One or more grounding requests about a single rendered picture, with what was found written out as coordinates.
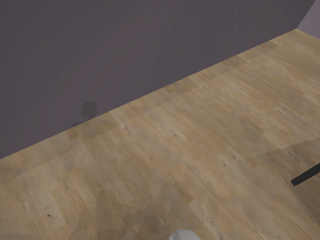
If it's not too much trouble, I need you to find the table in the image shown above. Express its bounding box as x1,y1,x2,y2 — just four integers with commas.
291,163,320,186

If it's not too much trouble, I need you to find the robot right thigh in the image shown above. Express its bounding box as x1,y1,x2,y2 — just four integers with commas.
168,229,201,240

